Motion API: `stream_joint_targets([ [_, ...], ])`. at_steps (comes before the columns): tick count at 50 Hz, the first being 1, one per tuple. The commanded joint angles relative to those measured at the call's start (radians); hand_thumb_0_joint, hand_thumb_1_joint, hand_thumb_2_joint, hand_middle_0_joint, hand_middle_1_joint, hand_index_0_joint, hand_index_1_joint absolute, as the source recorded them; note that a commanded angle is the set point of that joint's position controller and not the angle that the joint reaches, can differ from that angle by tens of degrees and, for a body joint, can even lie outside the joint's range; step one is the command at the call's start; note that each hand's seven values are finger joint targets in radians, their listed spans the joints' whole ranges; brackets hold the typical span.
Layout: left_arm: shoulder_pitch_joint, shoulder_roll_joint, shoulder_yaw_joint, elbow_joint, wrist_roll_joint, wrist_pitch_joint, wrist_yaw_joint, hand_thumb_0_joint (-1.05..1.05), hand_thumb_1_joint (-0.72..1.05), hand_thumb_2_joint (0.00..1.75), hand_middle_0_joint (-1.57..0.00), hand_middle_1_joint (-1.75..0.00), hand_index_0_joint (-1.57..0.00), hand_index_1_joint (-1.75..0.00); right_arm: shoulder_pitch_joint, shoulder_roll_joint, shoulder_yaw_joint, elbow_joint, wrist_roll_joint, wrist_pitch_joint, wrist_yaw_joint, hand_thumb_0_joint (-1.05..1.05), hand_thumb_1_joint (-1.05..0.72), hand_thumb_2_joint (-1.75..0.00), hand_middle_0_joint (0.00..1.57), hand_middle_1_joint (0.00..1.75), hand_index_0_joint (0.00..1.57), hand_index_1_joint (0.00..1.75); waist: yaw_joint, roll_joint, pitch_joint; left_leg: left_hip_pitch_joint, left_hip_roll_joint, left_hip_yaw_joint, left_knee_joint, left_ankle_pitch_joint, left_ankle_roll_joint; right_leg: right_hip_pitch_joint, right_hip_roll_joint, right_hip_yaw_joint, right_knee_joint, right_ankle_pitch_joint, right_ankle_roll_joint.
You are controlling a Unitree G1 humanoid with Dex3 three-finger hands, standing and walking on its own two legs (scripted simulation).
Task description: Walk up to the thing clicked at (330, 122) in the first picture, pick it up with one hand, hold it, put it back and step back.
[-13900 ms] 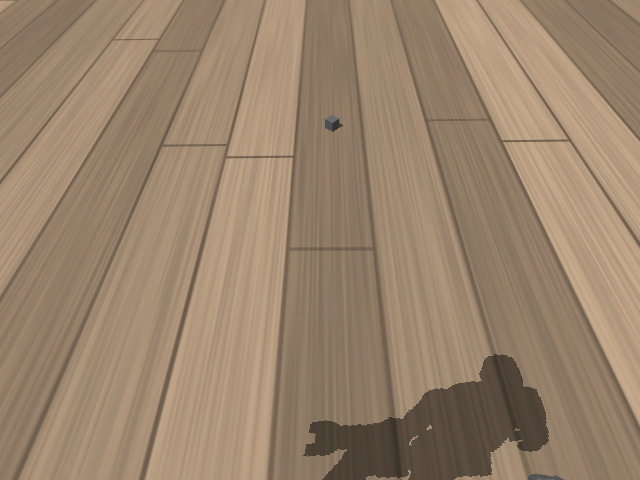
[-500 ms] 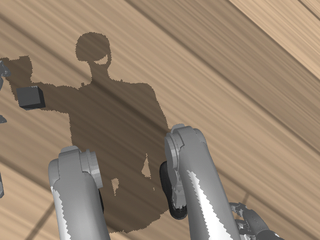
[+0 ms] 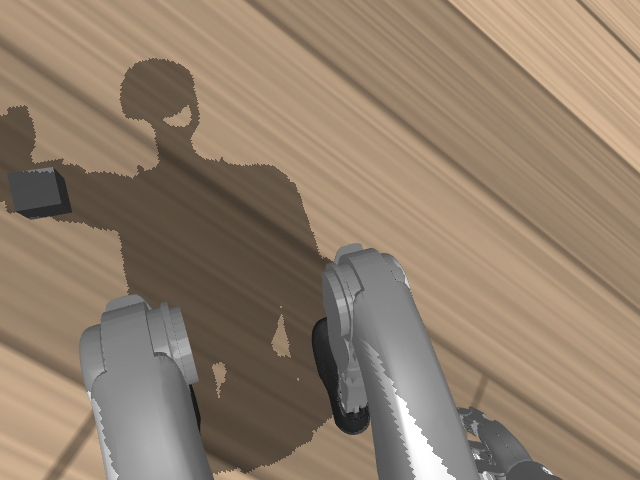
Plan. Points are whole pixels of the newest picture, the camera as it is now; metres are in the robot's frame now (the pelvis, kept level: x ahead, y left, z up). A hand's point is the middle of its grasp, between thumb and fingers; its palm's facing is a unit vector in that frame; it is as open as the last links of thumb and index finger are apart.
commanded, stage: rise first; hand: left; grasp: from above
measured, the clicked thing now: (41, 194) +0.49 +0.30 -0.30
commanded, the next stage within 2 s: approach in 0.80 s
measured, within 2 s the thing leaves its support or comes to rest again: neither
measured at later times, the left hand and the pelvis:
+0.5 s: hand out of the picture +0.45 +0.34 -0.16, palm faces -0.44 -0.07 -0.89, open 12.1 cm; pelvis +0.00 +0.00 +0.00, yaw +0 degrees
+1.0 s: hand out of the picture +0.45 +0.34 -0.17, palm faces -0.43 -0.07 -0.90, open 11.5 cm; pelvis +0.00 +0.00 +0.00, yaw +0 degrees
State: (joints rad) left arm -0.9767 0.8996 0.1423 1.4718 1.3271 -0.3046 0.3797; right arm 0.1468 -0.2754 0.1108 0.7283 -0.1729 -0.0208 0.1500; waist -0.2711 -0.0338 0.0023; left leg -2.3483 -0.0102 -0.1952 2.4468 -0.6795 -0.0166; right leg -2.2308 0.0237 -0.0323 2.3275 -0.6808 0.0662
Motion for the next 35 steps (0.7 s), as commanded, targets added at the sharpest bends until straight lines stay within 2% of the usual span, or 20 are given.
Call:
stream_joint_targets([
  [1,-0.298,0.278,0.04,-0.163,-0.015,-0.004,0.044,0.0,-0.26,0.77,-0.34,-0.73,-0.34,-0.74,0.199,-0.28,-0.092,-0.008,0.001,0.003,-0.011,0.0,-0.9,-0.9,0.2,0.3,0.2,0.3,-0.004,0.404,-0.688,0.602,0.003,0.118,-0.262,0.202,0.031,0.268,0.02,-0.149,-0.191,0.241,-0.086],
  [3,-0.299,0.254,0.019,-0.156,-0.013,-0.004,0.041,0.0,-0.26,0.77,-0.35,-0.72,-0.35,-0.73,0.202,-0.278,-0.091,-0.004,0.002,0.001,-0.01,0.0,-0.91,-0.9,0.2,0.3,0.2,0.3,-0.009,0.396,-0.681,0.589,0.003,0.12,-0.26,0.188,0.032,0.263,0.023,-0.148,-0.195,0.234,-0.09],
  [4,-0.278,0.266,0.032,-0.138,-0.013,-0.001,0.042,0.0,-0.26,0.77,-0.35,-0.72,-0.35,-0.73,0.199,-0.279,-0.092,-0.006,0.004,0.0,-0.009,0.0,-0.91,-0.9,0.2,0.3,0.2,0.3,-0.003,0.392,-0.655,0.575,0.003,0.119,-0.262,0.18,0.032,0.256,0.021,-0.148,-0.194,0.227,-0.091],
  [5,-0.28,0.251,0.02,-0.141,-0.015,0.001,0.039,0.0,-0.24,0.75,-0.37,-0.72,-0.36,-0.72,0.201,-0.275,-0.091,-0.007,0.004,-0.002,-0.009,0.0,-0.91,-0.9,0.2,0.3,0.2,0.3,-0.002,0.395,-0.64,0.574,0.002,0.121,-0.27,0.167,0.032,0.251,0.021,-0.146,-0.201,0.215,-0.092],
  [7,-0.272,0.257,0.028,-0.144,-0.015,0.005,0.038,0.0,-0.24,0.76,-0.37,-0.7,-0.36,-0.71,0.199,-0.281,-0.094,-0.012,0.005,-0.003,-0.007,0.0,-0.91,-0.9,0.2,0.3,0.2,0.3,-0.001,0.414,-0.644,0.594,0.004,0.116,-0.279,0.162,0.029,0.239,0.02,-0.151,-0.196,0.209,-0.091],
  [8,-0.27,0.258,0.034,-0.17,-0.019,0.004,0.039,0.0,-0.24,0.76,-0.38,-0.69,-0.36,-0.71,0.201,-0.285,-0.098,-0.013,0.004,-0.004,-0.007,0.0,-0.9,-0.9,0.2,0.3,0.2,0.3,0.004,0.422,-0.656,0.615,0.007,0.109,-0.288,0.176,0.026,0.239,0.017,-0.154,-0.19,0.218,-0.089],
  [9,-0.267,0.249,0.021,-0.17,-0.013,0.007,0.035,0.0,-0.23,0.75,-0.39,-0.69,-0.37,-0.7,0.204,-0.28,-0.099,-0.011,0.008,-0.005,-0.005,0.0,-0.91,-0.9,0.2,0.3,0.2,0.3,0.003,0.434,-0.666,0.617,0.006,0.114,-0.285,0.176,0.026,0.243,0.019,-0.151,-0.191,0.22,-0.092],
  [12,-0.268,0.256,0.035,-0.219,-0.025,0.009,0.031,0.0,-0.21,0.73,-0.4,-0.67,-0.39,-0.68,0.206,-0.279,-0.104,-0.016,0.013,-0.001,-0.004,0.0,-0.9,-0.9,0.2,0.3,0.2,0.3,0.01,0.411,-0.713,0.622,0.005,0.119,-0.274,0.216,0.029,0.278,0.02,-0.146,-0.198,0.254,-0.09],
  [14,-0.271,0.254,0.036,-0.227,-0.032,0.013,0.031,0.0,-0.2,0.73,-0.41,-0.66,-0.39,-0.67,0.206,-0.278,-0.105,-0.016,0.014,0.0,-0.004,0.0,-0.9,-0.9,0.2,0.3,0.2,0.3,0.003,0.426,-0.706,0.623,0.005,0.118,-0.274,0.228,0.028,0.274,0.016,-0.144,-0.19,0.265,-0.087],
  [15,-0.266,0.229,0.018,-0.215,-0.03,0.016,0.028,0.0,-0.2,0.72,-0.41,-0.66,-0.4,-0.67,0.208,-0.275,-0.105,-0.015,0.015,0.0,-0.004,0.0,-0.9,-0.9,0.2,0.3,0.2,0.3,0.006,0.423,-0.7,0.629,0.006,0.113,-0.285,0.217,0.026,0.264,0.017,-0.145,-0.193,0.255,-0.09],
  [16,-0.277,0.243,0.021,-0.196,-0.03,0.015,0.027,0.0,-0.2,0.72,-0.41,-0.65,-0.4,-0.67,0.197,-0.278,-0.108,-0.015,0.02,0.001,-0.004,0.0,-0.91,-0.9,0.2,0.3,0.2,0.3,0.003,0.415,-0.682,0.609,0.006,0.107,-0.292,0.186,0.026,0.24,0.019,-0.149,-0.19,0.229,-0.093],
  [18,-0.273,0.214,0.007,-0.163,-0.028,0.016,0.022,0.0,-0.19,0.72,-0.42,-0.64,-0.4,-0.66,0.201,-0.276,-0.101,-0.017,0.019,0.001,-0.005,0.0,-0.9,-0.9,0.2,0.3,0.2,0.3,-0.007,0.402,-0.64,0.593,0.005,0.105,-0.293,0.171,0.028,0.226,0.017,-0.152,-0.197,0.215,-0.09],
  [19,-0.295,0.214,0.003,-0.174,-0.029,0.011,0.02,0.0,-0.2,0.73,-0.42,-0.63,-0.4,-0.65,0.199,-0.278,-0.105,-0.015,0.018,0.001,-0.006,0.0,-0.9,-0.9,0.2,0.3,0.2,0.3,-0.012,0.391,-0.649,0.592,0.006,0.1,-0.293,0.155,0.028,0.217,0.017,-0.153,-0.197,0.204,-0.092],
  [22,-0.303,0.242,0.008,-0.173,-0.02,0.006,0.019,0.0,-0.2,0.73,-0.43,-0.62,-0.41,-0.65,0.2,-0.277,-0.098,-0.016,0.019,-0.003,-0.006,0.0,-0.9,-0.9,0.2,0.3,0.2,0.3,-0.001,0.397,-0.64,0.576,0.002,0.112,-0.29,0.142,0.03,0.236,0.018,-0.146,-0.206,0.193,-0.093],
  [23,-0.29,0.251,0.022,-0.155,-0.02,0.005,0.019,0.0,-0.18,0.72,-0.45,-0.61,-0.42,-0.64,0.203,-0.277,-0.096,-0.018,0.015,-0.004,-0.005,0.0,-0.9,-0.9,0.2,0.3,0.2,0.3,-0.001,0.373,-0.636,0.562,0.0,0.117,-0.28,0.143,0.035,0.25,0.019,-0.143,-0.209,0.196,-0.091],
  [24,-0.299,0.245,0.014,-0.174,-0.016,0.001,0.017,0.0,-0.17,0.71,-0.45,-0.61,-0.43,-0.63,0.206,-0.272,-0.094,-0.015,0.013,-0.003,-0.005,0.0,-0.9,-0.9,0.2,0.3,0.2,0.3,-0.003,0.37,-0.65,0.559,0.0,0.126,-0.269,0.158,0.036,0.274,0.02,-0.14,-0.216,0.21,-0.089],
  [25,-0.281,0.23,0.009,-0.138,-0.022,0.001,0.016,0.0,-0.17,0.7,-0.46,-0.61,-0.43,-0.63,0.199,-0.271,-0.092,-0.016,0.016,-0.003,-0.007,0.0,-0.91,-0.9,0.2,0.3,0.2,0.3,0.001,0.347,-0.65,0.54,-0.003,0.127,-0.269,0.144,0.038,0.272,0.021,-0.138,-0.217,0.198,-0.09],
  [27,-0.291,0.244,0.009,-0.12,-0.025,-0.005,0.015,0.0,-0.15,0.69,-0.46,-0.61,-0.44,-0.63,0.195,-0.273,-0.089,-0.019,0.013,-0.007,-0.007,0.0,-0.9,-0.9,0.2,0.3,0.2,0.3,-0.01,0.344,-0.627,0.527,-0.002,0.126,-0.267,0.125,0.039,0.263,0.021,-0.139,-0.221,0.182,-0.088],
  [32,-0.29,0.25,0.006,-0.102,-0.017,-0.018,0.019,0.0,-0.15,0.69,-0.47,-0.6,-0.45,-0.62,0.194,-0.279,-0.083,-0.02,0.007,-0.009,-0.009,0.0,-0.9,-0.9,0.2,0.3,0.2,0.3,-0.013,0.335,-0.608,0.528,-0.002,0.118,-0.27,0.116,0.039,0.25,0.021,-0.149,-0.211,0.17,-0.088],
  [35,-0.301,0.277,0.023,-0.16,-0.012,-0.026,0.028,0.0,-0.13,0.67,-0.48,-0.6,-0.47,-0.61,0.197,-0.279,-0.084,-0.018,0.004,-0.008,-0.011,0.0,-0.9,-0.9,0.2,0.3,0.2,0.3,0.006,0.397,-0.685,0.575,-0.002,0.125,-0.265,0.161,0.032,0.28,0.023,-0.147,-0.201,0.208,-0.088],
])
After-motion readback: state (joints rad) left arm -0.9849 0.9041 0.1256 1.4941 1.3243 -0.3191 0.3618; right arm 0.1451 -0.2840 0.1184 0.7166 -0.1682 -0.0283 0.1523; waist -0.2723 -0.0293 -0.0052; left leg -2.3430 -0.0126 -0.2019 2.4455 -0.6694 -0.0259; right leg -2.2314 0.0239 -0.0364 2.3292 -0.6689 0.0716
